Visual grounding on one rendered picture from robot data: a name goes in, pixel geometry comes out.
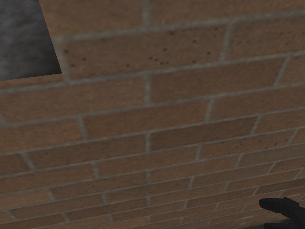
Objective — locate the robot right hand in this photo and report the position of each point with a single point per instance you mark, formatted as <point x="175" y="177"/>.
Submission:
<point x="286" y="207"/>

